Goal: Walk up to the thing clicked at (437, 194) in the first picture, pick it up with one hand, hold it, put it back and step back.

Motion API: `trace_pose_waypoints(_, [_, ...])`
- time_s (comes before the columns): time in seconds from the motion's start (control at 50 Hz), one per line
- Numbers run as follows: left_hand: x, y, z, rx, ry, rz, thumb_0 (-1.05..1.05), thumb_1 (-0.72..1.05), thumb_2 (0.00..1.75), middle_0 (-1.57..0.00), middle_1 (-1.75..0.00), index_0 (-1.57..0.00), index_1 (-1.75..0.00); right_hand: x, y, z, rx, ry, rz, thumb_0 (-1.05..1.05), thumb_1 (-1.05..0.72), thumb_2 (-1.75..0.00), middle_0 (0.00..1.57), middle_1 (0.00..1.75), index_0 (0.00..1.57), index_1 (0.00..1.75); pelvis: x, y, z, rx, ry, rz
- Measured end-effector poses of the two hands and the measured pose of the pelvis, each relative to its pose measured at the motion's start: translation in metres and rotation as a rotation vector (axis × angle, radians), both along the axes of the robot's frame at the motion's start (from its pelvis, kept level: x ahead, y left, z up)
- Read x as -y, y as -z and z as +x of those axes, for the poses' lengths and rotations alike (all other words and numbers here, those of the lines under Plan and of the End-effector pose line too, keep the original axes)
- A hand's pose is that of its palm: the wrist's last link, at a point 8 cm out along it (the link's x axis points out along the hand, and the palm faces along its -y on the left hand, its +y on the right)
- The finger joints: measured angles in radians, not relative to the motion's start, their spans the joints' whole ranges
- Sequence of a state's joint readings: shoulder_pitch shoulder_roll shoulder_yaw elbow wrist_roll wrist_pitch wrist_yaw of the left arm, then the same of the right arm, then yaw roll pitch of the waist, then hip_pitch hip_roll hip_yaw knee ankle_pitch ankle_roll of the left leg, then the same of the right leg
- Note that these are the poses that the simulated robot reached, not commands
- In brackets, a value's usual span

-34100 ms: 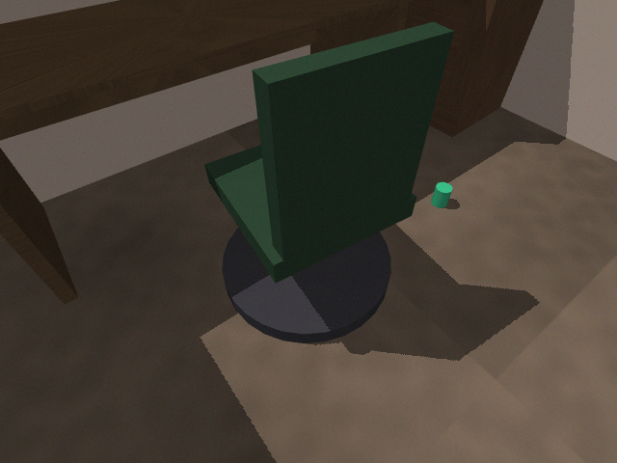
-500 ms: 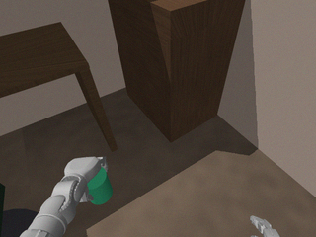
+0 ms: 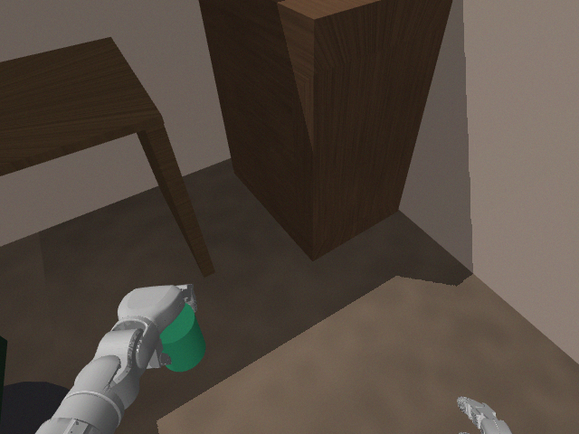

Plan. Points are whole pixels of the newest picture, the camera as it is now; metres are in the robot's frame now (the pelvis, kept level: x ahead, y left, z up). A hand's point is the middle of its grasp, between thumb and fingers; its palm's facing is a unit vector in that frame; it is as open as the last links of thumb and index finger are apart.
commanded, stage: crouch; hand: left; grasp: from above
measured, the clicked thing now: (177, 336) +0.31 +0.21 -0.09
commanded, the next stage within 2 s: lower in 1.96 s
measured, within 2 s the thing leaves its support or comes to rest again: neither
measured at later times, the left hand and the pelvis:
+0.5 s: hand (176, 365) +0.28 +0.22 -0.15, palm faces -0.51 +0.00 -0.86, open 10.4 cm; pelvis -0.01 +0.00 -0.03, yaw +1 degrees
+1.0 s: hand (209, 377) +0.34 +0.23 -0.40, palm faces -0.49 +0.00 -0.87, open 10.3 cm; pelvis -0.05 +0.01 -0.24, yaw +0 degrees
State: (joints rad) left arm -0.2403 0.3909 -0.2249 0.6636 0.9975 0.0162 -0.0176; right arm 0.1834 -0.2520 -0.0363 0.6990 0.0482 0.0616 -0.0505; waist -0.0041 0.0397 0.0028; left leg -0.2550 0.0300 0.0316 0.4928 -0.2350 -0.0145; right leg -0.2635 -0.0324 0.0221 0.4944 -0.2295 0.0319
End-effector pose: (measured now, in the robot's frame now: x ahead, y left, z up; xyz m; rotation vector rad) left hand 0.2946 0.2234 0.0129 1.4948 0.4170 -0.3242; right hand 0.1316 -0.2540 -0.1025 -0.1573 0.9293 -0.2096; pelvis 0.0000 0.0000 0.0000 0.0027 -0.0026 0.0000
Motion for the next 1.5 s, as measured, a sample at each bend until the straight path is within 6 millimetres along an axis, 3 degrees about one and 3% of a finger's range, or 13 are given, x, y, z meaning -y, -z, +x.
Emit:
trace_pose_waypoints(0.22, [0.003,0.013,-0.005,-0.041,0.025,-0.019,-0.03,-0.06,0.84,-0.63,-0.96,-0.46,-0.84,0.002,-0.001,-0.001,-0.012,0.011,-0.004,0.01,-0.91,-0.9,0.2,0.3,0.2,0.3,0.0,0.0,0.003,-0.008,0.0,0.001])
trace_pose_waypoints(0.34, [0.002,0.043,-0.012,-0.052,0.025,-0.001,-0.02,-0.05,0.83,-0.63,-0.96,-0.46,-0.84,0.005,0.005,-0.005,-0.056,-0.003,-0.018,0.01,-0.9,-0.9,0.2,0.3,0.2,0.3,0.002,0.004,0.001,-0.045,-0.01,0.001])
trace_pose_waypoints(0.46, [0.0,0.085,-0.008,-0.065,0.037,0.032,-0.02,-0.05,0.82,-0.63,-0.95,-0.46,-0.84,0.014,0.022,-0.024,-0.133,-0.008,-0.052,0.01,-0.9,-0.9,0.2,0.3,0.21,0.3,0.002,0.02,-0.007,-0.135,-0.02,-0.008])
trace_pose_waypoints(0.56, [0.001,0.131,0.005,-0.037,0.075,0.05,-0.01,-0.04,0.8,-0.63,-0.94,-0.47,-0.84,0.027,0.053,-0.05,-0.202,0.004,-0.1,0.01,-0.9,-0.9,0.21,0.3,0.21,0.3,0.0,0.055,-0.015,-0.251,-0.023,-0.019])
trace_pose_waypoints(0.68, [0.002,0.194,0.028,0.01,0.083,0.073,0.0,-0.02,0.75,-0.64,-0.92,-0.48,-0.82,0.034,0.107,-0.092,-0.298,0.046,-0.145,0.01,-0.91,-0.9,0.2,0.3,0.2,0.3,-0.004,0.108,-0.028,-0.384,-0.016,-0.032])
trace_pose_waypoints(0.8, [0.001,0.257,0.05,0.031,0.033,0.079,0.01,0.0,0.71,-0.66,-0.9,-0.49,-0.8,0.027,0.166,-0.13,-0.389,0.083,-0.146,0.01,-0.91,-0.9,0.2,0.3,0.2,0.3,-0.007,0.163,-0.039,-0.495,-0.01,-0.04])
trace_pose_waypoints(0.9, [-0.002,0.306,0.057,0.002,0.015,0.078,0.01,0.0,0.69,-0.67,-0.88,-0.51,-0.79,0.013,0.211,-0.147,-0.437,0.089,-0.119,0.01,-0.91,-0.9,0.2,0.3,0.2,0.3,-0.009,0.203,-0.046,-0.555,-0.01,-0.046])
trace_pose_waypoints(1.04, [-0.005,0.37,0.057,-0.05,0.011,0.057,0.01,-0.01,0.68,-0.7,-0.85,-0.53,-0.77,0.001,0.266,-0.146,-0.443,0.047,-0.088,0.01,-0.91,-0.9,0.21,0.3,0.21,0.3,-0.009,0.251,-0.053,-0.617,-0.016,-0.056])
trace_pose_waypoints(1.16, [-0.005,0.414,0.056,-0.052,0.034,0.033,0.01,-0.02,0.68,-0.73,-0.83,-0.56,-0.74,0.006,0.3,-0.132,-0.431,-0.018,-0.093,0.01,-0.91,-0.9,0.21,0.3,0.21,0.3,-0.005,0.284,-0.054,-0.651,-0.019,-0.061])
trace_pose_waypoints(1.34, [-0.005,0.455,0.071,-0.001,0.023,0.038,0.01,-0.05,0.7,-0.75,-0.81,-0.58,-0.74,0.025,0.327,-0.114,-0.41,-0.086,-0.139,0.01,-0.92,-0.9,0.21,0.3,0.21,0.3,0.002,0.32,-0.057,-0.665,-0.013,-0.064])
trace_pose_waypoints(1.5, [-0.007,0.478,0.084,-0.007,-0.01,0.048,0.0,-0.06,0.71,-0.75,-0.82,-0.58,-0.74,0.033,0.345,-0.123,-0.429,-0.082,-0.145,0.01,-0.92,-0.9,0.2,0.3,0.21,0.3,0.003,0.343,-0.058,-0.664,-0.001,-0.068])
